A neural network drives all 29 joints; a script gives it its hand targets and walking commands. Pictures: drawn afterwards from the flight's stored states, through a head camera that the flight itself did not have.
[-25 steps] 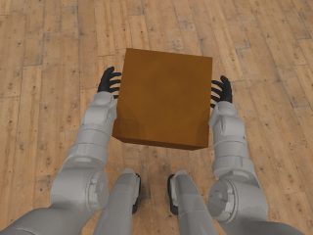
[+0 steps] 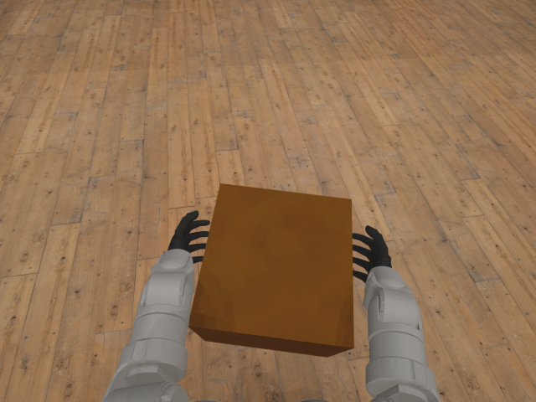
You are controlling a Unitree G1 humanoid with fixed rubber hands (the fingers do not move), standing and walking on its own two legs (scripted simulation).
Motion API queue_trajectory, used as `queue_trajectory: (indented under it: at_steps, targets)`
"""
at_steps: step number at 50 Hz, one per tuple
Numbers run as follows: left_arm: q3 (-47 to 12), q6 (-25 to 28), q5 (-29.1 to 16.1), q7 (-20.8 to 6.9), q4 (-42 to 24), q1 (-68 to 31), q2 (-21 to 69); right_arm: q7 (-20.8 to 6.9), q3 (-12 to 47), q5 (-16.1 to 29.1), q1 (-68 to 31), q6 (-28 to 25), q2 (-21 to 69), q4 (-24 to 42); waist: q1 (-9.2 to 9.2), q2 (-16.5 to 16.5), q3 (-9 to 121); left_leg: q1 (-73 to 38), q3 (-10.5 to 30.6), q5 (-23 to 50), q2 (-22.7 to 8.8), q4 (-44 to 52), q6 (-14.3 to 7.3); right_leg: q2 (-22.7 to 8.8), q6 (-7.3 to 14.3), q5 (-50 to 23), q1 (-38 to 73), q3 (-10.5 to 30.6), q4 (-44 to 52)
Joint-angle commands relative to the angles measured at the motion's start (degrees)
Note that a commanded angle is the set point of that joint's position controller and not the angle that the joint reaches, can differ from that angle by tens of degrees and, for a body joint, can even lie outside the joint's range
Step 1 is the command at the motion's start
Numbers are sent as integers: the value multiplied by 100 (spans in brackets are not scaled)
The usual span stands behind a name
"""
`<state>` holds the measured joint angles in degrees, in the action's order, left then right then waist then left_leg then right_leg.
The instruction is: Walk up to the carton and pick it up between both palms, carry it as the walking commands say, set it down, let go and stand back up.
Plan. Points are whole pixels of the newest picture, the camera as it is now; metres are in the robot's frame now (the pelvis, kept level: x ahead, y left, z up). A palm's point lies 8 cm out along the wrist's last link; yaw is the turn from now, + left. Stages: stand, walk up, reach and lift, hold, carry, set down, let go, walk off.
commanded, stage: reach and lift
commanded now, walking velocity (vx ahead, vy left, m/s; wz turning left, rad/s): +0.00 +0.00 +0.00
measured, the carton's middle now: (275, 272) +0.33 -0.03 -0.08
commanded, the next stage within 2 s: hold in 1.68 s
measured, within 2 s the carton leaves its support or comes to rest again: neither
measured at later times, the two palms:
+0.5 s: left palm (172, 252) +0.30 +0.13 +0.05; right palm (393, 263) +0.28 -0.19 +0.05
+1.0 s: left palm (155, 252) +0.30 +0.15 +0.05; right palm (376, 259) +0.29 -0.16 +0.05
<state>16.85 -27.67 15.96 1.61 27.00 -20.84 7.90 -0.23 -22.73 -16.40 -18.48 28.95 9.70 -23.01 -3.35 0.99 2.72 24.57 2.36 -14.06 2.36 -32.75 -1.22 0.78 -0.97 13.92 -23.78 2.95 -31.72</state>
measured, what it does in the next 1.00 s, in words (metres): stands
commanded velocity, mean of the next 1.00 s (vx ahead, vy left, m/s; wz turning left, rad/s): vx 0.00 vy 0.00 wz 0.00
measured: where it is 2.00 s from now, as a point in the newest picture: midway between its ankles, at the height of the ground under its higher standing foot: outside the picture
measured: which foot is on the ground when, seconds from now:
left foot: down 0.00-1.00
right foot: down 0.00-1.00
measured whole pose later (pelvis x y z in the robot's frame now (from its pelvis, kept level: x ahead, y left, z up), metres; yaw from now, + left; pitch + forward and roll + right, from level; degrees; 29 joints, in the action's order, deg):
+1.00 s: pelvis +0.00 +0.01 +0.01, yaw -1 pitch -6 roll +0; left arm 15.8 -39.9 16.6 2.8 18.3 -17.8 9.4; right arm -1.0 -18.9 -18.1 -17.9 40.8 9.4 -18.1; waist -0.4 0.1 -0.4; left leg 5.5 1.9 -10.9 2.5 -22.3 -1.7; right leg 0.2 -1.2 10.5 -4.9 3.9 -21.2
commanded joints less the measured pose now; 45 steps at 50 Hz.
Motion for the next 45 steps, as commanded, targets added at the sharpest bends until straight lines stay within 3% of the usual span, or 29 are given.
queue_trajectory:
  at_steps: [1,6,12,13,17,24,29,34,39,45]
  targets:
    - [-3537,229,-1414,-1582,-735,-3143,5323,-1445,3930,1485,-3161,-129,5326,521,39,-64,3286,-1960,450,2699,255,398,150,505,22,-2620,1448,149,310]
    - [-3585,5,-1429,-1613,-1031,-2895,5119,-1352,4024,1539,-2760,152,5416,524,103,76,2742,-2018,365,2187,258,709,101,456,-35,-2468,1674,207,618]
    - [-3507,-380,-1476,-1766,-1147,-2951,5080,-1359,3974,1594,-2834,525,5449,601,197,-10,2139,-1958,224,1486,286,1012,42,337,-48,-1973,1920,242,913]
    - [-3514,-440,-1503,-1802,-1094,-2842,5090,-1353,3973,1573,-2762,577,5448,654,118,92,2082,-2079,228,1404,269,1081,24,359,-63,-1926,1959,209,975]
    - [-3512,-609,-1585,-1864,-1251,-3129,5040,-1364,4020,1696,-2996,780,5587,658,245,131,1881,-2137,169,1082,254,1199,-27,296,-61,-1545,2034,223,1119]
    - [-3425,-881,-1590,-1969,-1087,-3419,5109,-1422,3868,1684,-3441,990,5539,631,191,10,1462,-2165,156,476,195,1358,-54,255,15,-739,1964,165,1289]
    - [-3316,-958,-1563,-1965,-1025,-3393,5190,-1519,3895,1706,-3611,1045,5511,650,327,-55,1562,-2136,152,622,181,1398,-6,279,42,-858,2176,142,1271]
    - [-3306,-991,-1582,-1920,-987,-3330,5389,-1574,3920,1688,-3644,996,5451,731,348,-37,1680,-2291,142,914,171,1353,55,319,73,-1042,2238,107,1240]
    - [-3288,-986,-1598,-1884,-973,-3435,5473,-1626,3778,1594,-3640,934,5293,648,200,-86,1518,-2323,187,890,112,1395,102,339,104,-947,2112,116,1252]
    - [-3440,-977,-1631,-1803,-1206,-3401,5577,-1680,3860,1650,-3538,882,5165,783,206,-236,1736,-2389,206,1368,119,1372,189,373,134,-1241,2245,105,1216]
